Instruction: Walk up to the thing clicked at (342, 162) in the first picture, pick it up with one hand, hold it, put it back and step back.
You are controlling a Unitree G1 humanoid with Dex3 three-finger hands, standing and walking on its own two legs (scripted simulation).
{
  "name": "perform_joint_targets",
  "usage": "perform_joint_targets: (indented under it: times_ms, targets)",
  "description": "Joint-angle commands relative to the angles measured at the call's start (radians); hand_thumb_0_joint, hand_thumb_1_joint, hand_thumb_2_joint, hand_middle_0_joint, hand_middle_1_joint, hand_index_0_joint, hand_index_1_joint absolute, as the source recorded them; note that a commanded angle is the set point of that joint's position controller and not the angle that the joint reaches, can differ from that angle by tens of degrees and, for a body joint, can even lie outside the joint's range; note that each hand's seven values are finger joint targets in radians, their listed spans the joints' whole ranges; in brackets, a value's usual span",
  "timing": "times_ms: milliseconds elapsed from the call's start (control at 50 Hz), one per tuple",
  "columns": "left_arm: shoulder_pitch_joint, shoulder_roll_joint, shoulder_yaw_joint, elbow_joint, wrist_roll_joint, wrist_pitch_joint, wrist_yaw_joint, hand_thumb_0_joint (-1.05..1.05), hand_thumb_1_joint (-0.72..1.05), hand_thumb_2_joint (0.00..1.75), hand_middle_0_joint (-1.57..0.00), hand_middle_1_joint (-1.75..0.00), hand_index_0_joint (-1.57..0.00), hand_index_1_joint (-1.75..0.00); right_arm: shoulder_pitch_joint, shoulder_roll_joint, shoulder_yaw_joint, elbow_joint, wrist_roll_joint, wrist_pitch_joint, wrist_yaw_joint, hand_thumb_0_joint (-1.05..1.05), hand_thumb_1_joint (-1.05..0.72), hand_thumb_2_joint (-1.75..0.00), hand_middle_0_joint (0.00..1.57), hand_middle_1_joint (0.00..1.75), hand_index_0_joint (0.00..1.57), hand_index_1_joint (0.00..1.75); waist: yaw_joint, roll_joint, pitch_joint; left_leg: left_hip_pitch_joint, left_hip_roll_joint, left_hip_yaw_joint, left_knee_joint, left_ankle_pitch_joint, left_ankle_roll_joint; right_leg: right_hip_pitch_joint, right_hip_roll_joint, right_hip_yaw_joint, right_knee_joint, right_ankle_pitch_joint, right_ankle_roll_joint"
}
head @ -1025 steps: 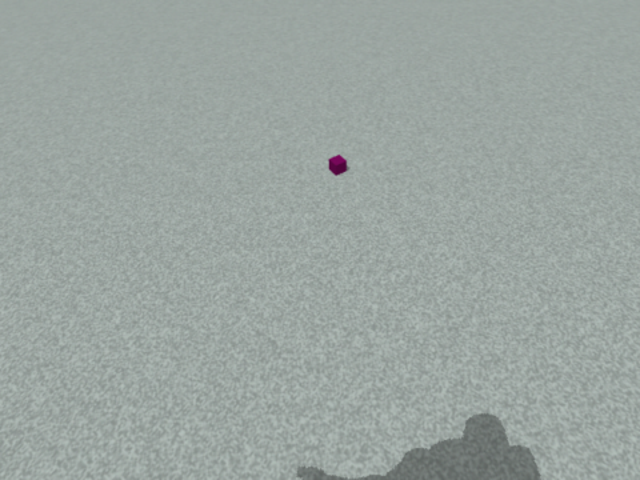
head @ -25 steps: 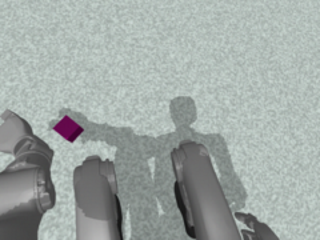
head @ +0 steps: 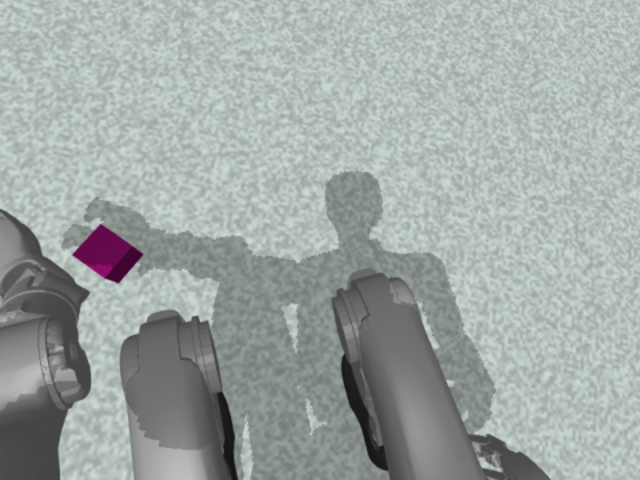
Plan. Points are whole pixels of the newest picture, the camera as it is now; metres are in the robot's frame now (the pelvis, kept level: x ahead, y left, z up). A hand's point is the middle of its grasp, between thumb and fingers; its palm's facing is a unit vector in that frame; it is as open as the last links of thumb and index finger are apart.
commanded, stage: rise first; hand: left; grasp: from above
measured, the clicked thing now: (109, 254) +0.46 +0.27 -0.30
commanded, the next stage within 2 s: approach in 1.64 s
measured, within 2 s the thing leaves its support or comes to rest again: neither
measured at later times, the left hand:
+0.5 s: hand (45, 269) +0.41 +0.31 -0.17, palm faces -0.27 -0.32 -0.91, open 14.0 cm
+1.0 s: hand (56, 260) +0.43 +0.30 -0.18, palm faces -0.26 -0.31 -0.91, open 13.8 cm
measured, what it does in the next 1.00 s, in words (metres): stands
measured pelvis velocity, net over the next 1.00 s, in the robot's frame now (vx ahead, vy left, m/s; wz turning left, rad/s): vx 0.00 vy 0.00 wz -0.03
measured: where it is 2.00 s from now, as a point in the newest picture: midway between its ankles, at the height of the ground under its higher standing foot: (300, 449)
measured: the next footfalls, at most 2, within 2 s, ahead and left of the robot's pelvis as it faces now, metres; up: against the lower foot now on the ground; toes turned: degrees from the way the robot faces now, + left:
none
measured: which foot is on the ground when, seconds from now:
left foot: down 0.00-1.00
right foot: down 0.00-1.00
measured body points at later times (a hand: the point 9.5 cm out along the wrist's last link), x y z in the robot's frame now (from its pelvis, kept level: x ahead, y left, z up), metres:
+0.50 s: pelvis +0.00 +0.00 -0.01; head +0.23 +0.04 +0.38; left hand +0.43 +0.32 -0.12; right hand +0.03 -0.26 -0.12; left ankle +0.08 +0.14 -0.30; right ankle +0.10 -0.13 -0.30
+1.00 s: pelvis +0.00 +0.00 -0.01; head +0.24 +0.05 +0.37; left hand +0.44 +0.31 -0.13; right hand +0.02 -0.26 -0.12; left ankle +0.08 +0.14 -0.30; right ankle +0.10 -0.13 -0.30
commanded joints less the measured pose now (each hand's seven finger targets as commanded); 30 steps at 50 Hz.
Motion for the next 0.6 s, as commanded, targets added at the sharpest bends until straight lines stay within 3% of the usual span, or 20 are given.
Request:
perform_joint_targets:
  times_ms: [0,100,120,200,220,340,420,460,580]
  targets:
    - [-0.272,0.276,-0.008,-0.129,0.021,-0.013,0.043,0.0,-0.54,0.95,-0.13,-1.05,-0.13,-1.05,0.21,-0.226,-0.062,-0.002,0.01,-0.012,0.006,0.0,-0.92,-0.91,0.2,0.3,0.2,0.3,-0.015,0.186,-0.673,0.447,0.009,0.134,-0.217,0.158,0.08,0.366,-0.005,-0.139,-0.251,0.19,-0.093]
    - [-0.267,0.266,-0.01,-0.124,0.027,-0.022,0.045,0.0,-0.56,0.96,-0.11,-1.06,-0.12,-1.05,0.211,-0.226,-0.063,-0.004,0.014,-0.009,0.011,0.0,-0.91,-0.9,0.2,0.3,0.2,0.3,-0.009,0.223,-0.654,0.45,0.006,0.127,-0.238,0.128,0.071,0.339,-0.005,-0.15,-0.239,0.153,-0.104]
    - [-0.252,0.261,-0.012,-0.119,0.028,-0.022,0.047,0.0,-0.61,1.04,-0.11,-1.05,-0.08,-1.07,0.205,-0.228,-0.064,-0.006,0.014,-0.007,0.011,0.0,-0.92,-0.91,0.2,0.3,0.2,0.3,-0.006,0.223,-0.657,0.454,0.006,0.126,-0.237,0.128,0.072,0.331,-0.002,-0.152,-0.239,0.156,-0.103]
    - [-0.284,0.246,-0.02,-0.096,0.031,-0.018,0.059,0.0,-0.55,0.95,-0.14,-1.04,-0.14,-1.04,0.22,-0.231,-0.056,-0.002,0.007,-0.005,0.015,0.0,-0.92,-0.91,0.2,0.3,0.2,0.3,-0.039,0.186,-0.638,0.421,0.009,0.126,-0.212,0.154,0.078,0.353,-0.003,-0.147,-0.244,0.196,-0.095]
    - [-0.291,0.253,-0.014,-0.116,0.031,-0.019,0.064,0.0,-0.56,0.96,-0.13,-1.04,-0.13,-1.04,0.223,-0.235,-0.058,0.0,0.009,-0.007,0.015,0.0,-0.92,-0.91,0.2,0.3,0.2,0.3,-0.031,0.199,-0.65,0.443,0.009,0.124,-0.213,0.164,0.075,0.352,-0.004,-0.147,-0.242,0.204,-0.096]
    - [-0.303,0.263,-0.024,-0.065,0.034,-0.013,0.068,0.0,-0.56,0.96,-0.13,-1.05,-0.12,-1.05,0.218,-0.247,-0.054,0.009,0.002,-0.015,0.02,0.0,-0.92,-0.91,0.2,0.3,0.2,0.3,-0.046,0.214,-0.618,0.445,0.01,0.115,-0.212,0.137,0.074,0.311,-0.002,-0.155,-0.239,0.17,-0.099]
    - [-0.309,0.289,-0.003,-0.051,0.035,-0.022,0.084,0.0,-0.55,0.95,-0.14,-1.02,-0.13,-1.03,0.208,-0.252,-0.05,0.006,0.002,-0.022,0.022,0.0,-0.92,-0.91,0.2,0.3,0.2,0.3,-0.04,0.227,-0.602,0.429,0.009,0.111,-0.218,0.101,0.075,0.294,-0.002,-0.161,-0.237,0.131,-0.101]
    - [-0.316,0.279,-0.024,-0.032,0.045,-0.023,0.078,0.0,-0.56,0.96,-0.14,-1.03,-0.13,-1.04,0.212,-0.246,-0.045,0.011,-0.004,-0.024,0.026,0.0,-0.92,-0.91,0.2,0.3,0.2,0.3,-0.062,0.199,-0.588,0.406,0.006,0.111,-0.211,0.087,0.079,0.305,0.0,-0.157,-0.249,0.117,-0.098]
    - [-0.312,0.286,-0.003,-0.021,0.034,-0.021,0.094,0.0,-0.52,0.93,-0.15,-1.02,-0.15,-1.02,0.224,-0.255,-0.039,0.009,-0.011,-0.032,0.036,0.0,-0.92,-0.91,0.2,0.3,0.2,0.3,-0.064,0.209,-0.612,0.43,0.009,0.106,-0.199,0.135,0.076,0.329,-0.001,-0.163,-0.238,0.168,-0.096]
